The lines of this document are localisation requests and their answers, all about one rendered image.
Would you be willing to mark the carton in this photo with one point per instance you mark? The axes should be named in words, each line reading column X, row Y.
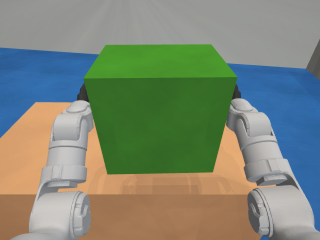
column 159, row 108

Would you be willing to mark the left robot hand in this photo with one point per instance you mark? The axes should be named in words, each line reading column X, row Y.
column 82, row 96

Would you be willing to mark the right robot hand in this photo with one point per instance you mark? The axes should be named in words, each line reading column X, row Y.
column 236, row 93

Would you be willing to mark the robot right forearm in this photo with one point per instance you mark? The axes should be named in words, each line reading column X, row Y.
column 264, row 163

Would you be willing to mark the pedestal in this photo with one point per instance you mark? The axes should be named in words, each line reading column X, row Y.
column 152, row 206

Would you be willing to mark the robot right upper arm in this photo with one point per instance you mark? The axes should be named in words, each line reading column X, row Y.
column 281, row 213

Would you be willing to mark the robot left upper arm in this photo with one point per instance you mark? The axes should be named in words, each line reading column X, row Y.
column 59, row 216

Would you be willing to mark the robot left forearm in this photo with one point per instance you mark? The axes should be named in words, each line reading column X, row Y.
column 65, row 166

